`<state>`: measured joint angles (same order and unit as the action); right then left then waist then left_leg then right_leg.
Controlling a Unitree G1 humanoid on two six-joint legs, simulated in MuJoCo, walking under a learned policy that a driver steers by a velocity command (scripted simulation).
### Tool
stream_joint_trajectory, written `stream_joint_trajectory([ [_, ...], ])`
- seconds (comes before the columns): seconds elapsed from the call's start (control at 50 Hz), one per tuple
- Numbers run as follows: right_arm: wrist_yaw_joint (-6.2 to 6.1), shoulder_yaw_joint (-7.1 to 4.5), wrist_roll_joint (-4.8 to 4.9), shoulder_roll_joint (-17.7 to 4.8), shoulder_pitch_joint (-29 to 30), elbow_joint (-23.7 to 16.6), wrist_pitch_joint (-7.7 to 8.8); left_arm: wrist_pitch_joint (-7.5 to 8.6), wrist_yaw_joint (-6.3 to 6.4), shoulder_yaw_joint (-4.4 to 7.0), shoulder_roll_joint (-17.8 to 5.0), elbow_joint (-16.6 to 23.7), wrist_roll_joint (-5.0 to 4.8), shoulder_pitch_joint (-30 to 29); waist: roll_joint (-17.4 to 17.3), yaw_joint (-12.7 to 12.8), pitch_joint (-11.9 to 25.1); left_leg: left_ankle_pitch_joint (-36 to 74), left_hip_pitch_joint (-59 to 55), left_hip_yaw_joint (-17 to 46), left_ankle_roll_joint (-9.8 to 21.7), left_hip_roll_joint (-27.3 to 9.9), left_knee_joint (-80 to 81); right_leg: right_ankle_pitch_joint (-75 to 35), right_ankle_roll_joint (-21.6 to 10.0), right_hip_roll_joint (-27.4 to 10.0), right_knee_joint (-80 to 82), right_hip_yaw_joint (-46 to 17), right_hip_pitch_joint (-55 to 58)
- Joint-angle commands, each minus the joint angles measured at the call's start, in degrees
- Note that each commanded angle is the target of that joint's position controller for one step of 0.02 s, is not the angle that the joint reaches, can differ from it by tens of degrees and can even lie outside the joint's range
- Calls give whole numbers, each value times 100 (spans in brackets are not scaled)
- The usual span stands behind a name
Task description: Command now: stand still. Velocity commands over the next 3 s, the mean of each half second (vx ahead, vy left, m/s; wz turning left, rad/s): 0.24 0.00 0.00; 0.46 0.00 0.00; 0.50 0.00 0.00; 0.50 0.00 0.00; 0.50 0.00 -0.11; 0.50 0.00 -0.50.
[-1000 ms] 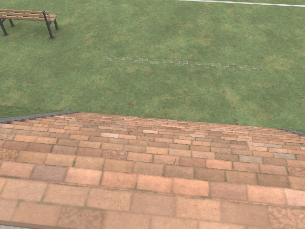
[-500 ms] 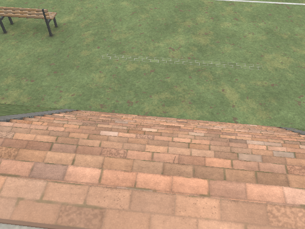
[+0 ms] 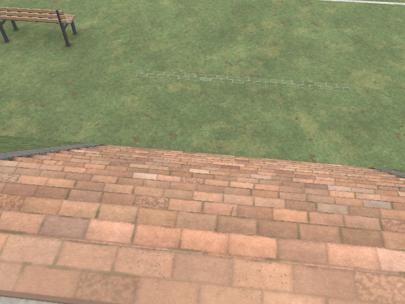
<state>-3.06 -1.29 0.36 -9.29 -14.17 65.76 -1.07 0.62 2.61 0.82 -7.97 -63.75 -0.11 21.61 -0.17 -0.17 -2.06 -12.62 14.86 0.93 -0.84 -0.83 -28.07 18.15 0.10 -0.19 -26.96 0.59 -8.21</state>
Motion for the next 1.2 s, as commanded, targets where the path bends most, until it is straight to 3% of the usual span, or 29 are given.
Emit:
stream_joint_trajectory([
  [0.02, -15, -66, 1, -482, -348, -69, 21, 12, 12, 65, -432, 3, -1, 632, 29, 1, -232, 831, -448, 31, 189, -57, 330, -691, -89, -88, 610, -64, -728],
  [0.06, -15, -65, 2, -478, -362, -72, 22, 13, 12, 64, -429, 6, -2, 645, 30, 1, -234, 836, -447, 29, 188, -57, 325, -696, -89, -88, 608, -64, -728],
  [0.12, -36, -95, 58, -488, -477, -28, 15, -23, 61, 130, -582, 3, -67, 731, 239, 23, -344, -1633, -82, -318, 266, 286, -32, 1708, -356, -55, 675, -164, -905],
  [0.16, -9, -96, 68, -432, -221, -205, 137, 34, 77, 195, -770, 101, -123, 855, 469, 160, -794, -2222, 713, -327, 363, 276, -444, 2881, -721, -556, 1036, -889, -1023],
  [0.22, 155, -62, 106, -253, 196, -488, 453, 200, 27, 364, -1186, 183, -161, 954, 1064, 271, -1113, -1178, 1576, -350, 463, -6, -1887, 2938, -1432, -1843, 1818, -2593, -710],
  [0.26, 237, -84, 183, -269, 9, -531, 600, 262, -29, 331, -1049, 340, -163, 567, 1001, 13, -1147, -1521, 1337, -283, 629, -155, -1375, 2256, -1311, -1753, 1608, -2293, -746],
  [0.3, 260, -204, 194, -350, -1021, -92, 665, 225, -84, 307, -992, 483, -223, 154, 675, -459, -819, -588, -704, -672, 596, 248, -67, 1357, -894, -1017, 876, -1235, -1544],
  [0.32, 262, -334, 147, -620, -1762, 120, 663, 270, -100, 283, -970, 602, -202, -91, 169, -768, -512, -383, -1653, -15, 665, -46, 232, 162, -663, -597, -336, -675, -2056],
  [0.34, 252, -508, 141, -1269, -2636, 228, 660, 360, -107, 198, -625, 788, -178, -214, -1440, -973, -52, -970, -2504, 2204, 1224, -1340, 1264, 58, -279, 93, -2585, 250, -2967],
  [0.36, 326, -444, 17, -1304, -2785, 194, 740, 476, -109, 150, -389, 897, -226, -166, -1731, -837, 177, -1354, -2517, 4271, 1811, -2211, 1939, 1135, -301, 345, -4030, -333, -3645],
  [0.38, 321, -309, 8, -927, -2085, 7, 807, 532, -147, 196, -553, 906, -298, -166, -864, -454, -284, -1405, -2170, 3917, 1758, -2311, 1849, 875, -441, -69, -4797, -673, -4080],
  [0.4, 346, -226, 30, -661, -1624, -172, 811, 557, -196, 198, -576, 886, -299, -196, -545, -315, -443, -1277, -1936, 3021, 1537, -1992, 1783, 351, -553, -321, -5000, -650, -4170],
  [0.46, 387, -68, -17, -339, -1400, -263, 702, 553, -247, 361, -849, 866, -203, -381, -420, -127, -478, 322, -1533, 1224, 1035, -1169, 1835, -678, -548, -692, -4123, -311, -3772],
  [0.58, 160, -54, -94, -757, -1770, -366, 581, 442, -332, 191, -410, 1450, -147, -1919, -343, -332, -753, 1578, -1052, 493, 1125, -1048, 2006, -1641, -203, -536, -1904, 108, -3646],
  [0.7, 104, -97, 36, -832, -1980, -303, 531, 496, -549, 210, -681, 1903, -181, -2737, -423, -252, -850, 2421, -1235, 153, 1001, -1210, 1790, -1995, -503, -182, -622, 246, -2771],
  [0.74, 72, -163, 12, -1069, -1775, -373, 489, 532, -588, 351, -971, 1828, -179, -2141, -682, 168, -287, 4093, -1685, 105, 863, -1288, 1096, -1689, -682, 112, -584, 334, -1868],
  [0.78, 78, -152, 45, -1064, -1545, -428, 415, 487, -527, 588, -1428, 1311, -170, -303, -656, 1067, 843, 4649, -1159, -241, 546, -943, -1159, -1840, -1011, 56, -641, 158, 467],
  [0.8, 117, -42, -92, -661, -2107, -421, 444, 432, -476, 682, -1949, 1177, -51, 504, 442, 941, 1801, 2104, 307, -373, 334, -255, -3370, -1634, -1522, -1319, -670, -1711, 2289],
  [0.82, 226, 114, 74, 31, -2669, -324, 603, 394, -545, 601, -1776, 1055, -106, 707, 1670, 663, 2845, -1893, 1622, 379, 189, 685, -5334, -317, -2317, -2323, 679, -4445, 3288],
  [0.84, 240, -37, 201, -430, -2155, -468, 737, 391, -574, 481, -1351, 1073, -124, 335, 1153, 658, 2151, -1783, 2226, 911, 388, 339, -5890, 239, -1961, -2085, 1093, -4318, 2604],
  [0.86, 193, -99, 287, -670, -1434, -727, 742, 386, -573, 402, -1047, 1170, -115, -168, 733, 585, 1184, -1498, 2497, 598, 479, 81, -5934, 32, -1652, -1949, 1116, -3311, 1640],
  [0.88, 101, -147, 239, -756, -1149, -813, 700, 431, -600, 335, -955, 1234, -40, -664, 55, 321, 607, -979, 2233, 499, 478, -192, -5568, -801, -1501, -1763, 1243, -2575, 494],
  [0.92, 30, -255, 173, -683, -1462, -769, 521, 505, -639, 262, -716, 1213, 111, -1050, 195, -120, 457, -580, 1379, 551, 507, -533, -4841, -1438, -1337, -1309, 1363, -1628, -603],
  [0.96, 5, -310, 213, -591, -1524, -801, 396, 537, -608, 235, -660, 1094, 77, -863, 316, -226, 283, -569, 1327, 471, 507, -632, -4364, -1069, -1399, -1143, 1593, -1392, -906],
  [1.04, -38, -360, 1, -808, -389, -1282, 368, 549, -284, 338, -1117, 922, 73, -418, 293, -115, -160, 508, 2061, 462, 344, -794, -2586, -1248, -1422, -1120, 1877, -1188, -848],
  [1.1, 87, -305, -94, -590, -183, -1308, 326, 390, -189, 346, -1128, 724, 188, -77, 390, -30, 213, 1301, 1642, 199, 313, -607, -2120, -2449, -1251, -940, 1491, -683, -745],
  [1.14, 172, -348, -31, -711, -350, -1238, 299, 362, -203, 351, -1164, 576, 201, 163, 452, -82, 294, 1469, 1751, 353, 326, -673, -2638, -2707, -1353, -1202, 1181, -815, -564],
  [1.16, 199, -395, 13, -828, -412, -1172, 288, 375, -240, 309, -1076, 614, 220, 260, 110, -86, 368, 1537, 1822, 180, 329, -545, -3005, -2490, -1416, -1178, 937, -738, -522],
  [1.2, 230, -395, 36, -777, -157, -1229, 297, 339, -232, 282, -953, 575, 94, 473, 249, 55, 69, 1094, 2599, 232, 380, -642, -3268, -1882, -1513, -1287, 745, -1091, -164],
])
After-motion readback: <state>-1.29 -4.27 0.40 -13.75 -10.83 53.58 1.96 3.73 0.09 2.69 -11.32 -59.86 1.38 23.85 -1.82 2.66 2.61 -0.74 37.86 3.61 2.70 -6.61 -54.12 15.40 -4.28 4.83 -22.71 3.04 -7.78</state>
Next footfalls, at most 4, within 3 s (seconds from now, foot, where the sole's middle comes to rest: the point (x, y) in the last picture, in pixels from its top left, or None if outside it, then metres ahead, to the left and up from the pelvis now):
0.78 right None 0.47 -0.10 -0.77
1.34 left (167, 271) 0.61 0.15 -0.77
1.76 right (232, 258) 0.76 -0.09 -0.99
2.26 left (175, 230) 1.02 0.17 -1.21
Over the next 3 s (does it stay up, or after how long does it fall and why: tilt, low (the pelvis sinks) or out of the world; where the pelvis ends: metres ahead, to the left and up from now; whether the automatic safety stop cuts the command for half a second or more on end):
stays up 1.21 -0.02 -0.68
